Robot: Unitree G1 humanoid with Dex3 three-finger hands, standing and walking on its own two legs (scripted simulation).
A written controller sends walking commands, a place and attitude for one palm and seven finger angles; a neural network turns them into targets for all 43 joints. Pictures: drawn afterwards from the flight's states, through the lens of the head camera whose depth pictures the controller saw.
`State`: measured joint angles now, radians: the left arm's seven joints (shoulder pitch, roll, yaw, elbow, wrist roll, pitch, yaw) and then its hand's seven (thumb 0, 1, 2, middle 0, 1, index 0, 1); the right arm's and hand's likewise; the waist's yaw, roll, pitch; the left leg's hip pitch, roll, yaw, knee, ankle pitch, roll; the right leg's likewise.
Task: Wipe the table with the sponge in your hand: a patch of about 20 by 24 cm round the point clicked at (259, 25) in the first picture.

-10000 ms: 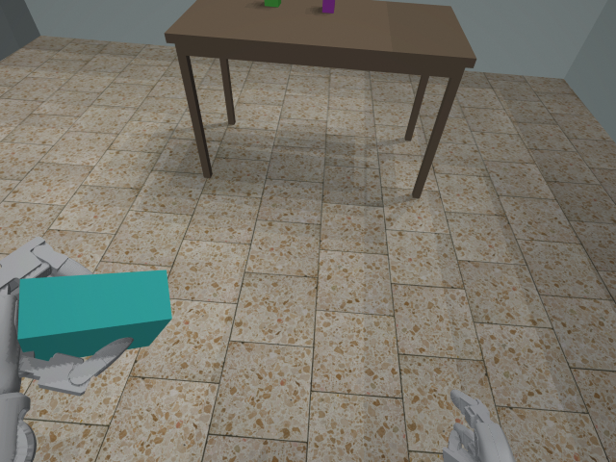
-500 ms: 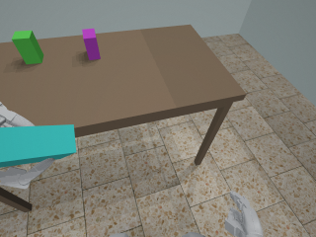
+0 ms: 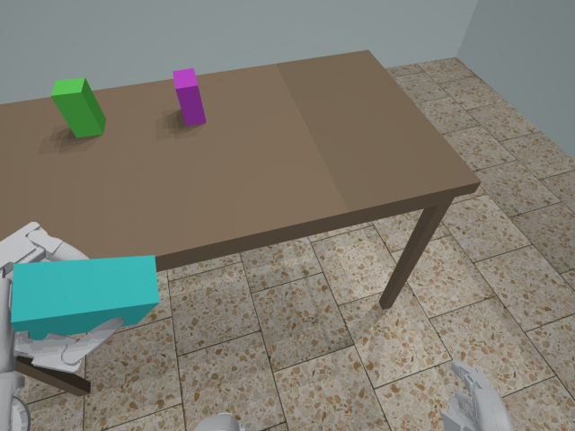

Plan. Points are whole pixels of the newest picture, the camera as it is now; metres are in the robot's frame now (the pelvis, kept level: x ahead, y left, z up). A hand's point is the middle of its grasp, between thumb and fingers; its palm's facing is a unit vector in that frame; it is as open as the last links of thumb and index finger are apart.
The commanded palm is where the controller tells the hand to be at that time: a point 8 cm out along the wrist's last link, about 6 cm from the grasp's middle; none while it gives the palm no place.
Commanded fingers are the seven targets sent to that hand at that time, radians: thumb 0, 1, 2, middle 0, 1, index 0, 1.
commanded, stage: come to a stop and stand still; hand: left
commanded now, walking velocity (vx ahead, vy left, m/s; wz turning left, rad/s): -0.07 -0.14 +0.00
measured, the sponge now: (106, 297) +0.23 +0.20 +0.14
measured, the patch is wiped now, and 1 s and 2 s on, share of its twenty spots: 0.00 0.00 0.00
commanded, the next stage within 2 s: look again from close up in 1.60 s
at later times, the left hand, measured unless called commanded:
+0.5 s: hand (2, 374) +0.15 +0.25 +0.17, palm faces +0.39 -0.82 -0.42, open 9.2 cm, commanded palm +0.10 +0.28 +0.17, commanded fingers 0.00 0.10 1.30 -1.20 -1.60 -1.20 -1.60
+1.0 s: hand out of the picture +0.12 +0.24 +0.16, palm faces +0.41 -0.80 -0.44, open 9.2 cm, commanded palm +0.06 +0.28 +0.17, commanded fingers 0.00 0.10 1.30 -1.20 -1.60 -1.20 -1.60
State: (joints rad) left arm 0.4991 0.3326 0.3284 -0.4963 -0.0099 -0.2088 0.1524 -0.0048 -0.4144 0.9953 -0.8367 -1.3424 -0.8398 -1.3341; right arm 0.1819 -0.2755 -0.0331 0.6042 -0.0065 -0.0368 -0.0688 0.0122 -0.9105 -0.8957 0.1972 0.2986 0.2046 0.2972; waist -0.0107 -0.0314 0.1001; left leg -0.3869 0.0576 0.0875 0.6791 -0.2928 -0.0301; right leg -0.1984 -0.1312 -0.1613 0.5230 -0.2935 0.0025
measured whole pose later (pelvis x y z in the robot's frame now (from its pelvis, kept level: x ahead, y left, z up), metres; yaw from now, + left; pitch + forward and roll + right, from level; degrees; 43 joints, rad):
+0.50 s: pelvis -0.06 +0.01 -0.01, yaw -1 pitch -3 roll +0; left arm 0.47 0.36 0.34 -0.50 -0.04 -0.14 0.13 -0.01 -0.41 1.00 -0.84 -1.34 -0.84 -1.33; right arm 0.19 -0.16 0.05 0.61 0.00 -0.03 -0.03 0.01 -0.90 -0.89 0.20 0.30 0.21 0.30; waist 0.03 0.02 0.06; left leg -0.43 0.06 0.05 0.78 -0.35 -0.03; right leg -0.22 -0.01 -0.12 0.53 -0.27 -0.06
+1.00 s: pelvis -0.09 +0.00 -0.01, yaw +0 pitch -2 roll -1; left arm 0.46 0.36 0.34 -0.47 -0.01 -0.20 0.15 -0.01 -0.41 1.00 -0.83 -1.34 -0.84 -1.33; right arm 0.20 -0.17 0.03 0.61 0.00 -0.09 -0.05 0.01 -0.91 -0.90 0.20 0.30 0.21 0.30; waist 0.01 0.04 0.06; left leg -0.25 0.07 0.07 0.55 -0.27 -0.02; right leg -0.24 0.01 -0.12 0.51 -0.23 -0.04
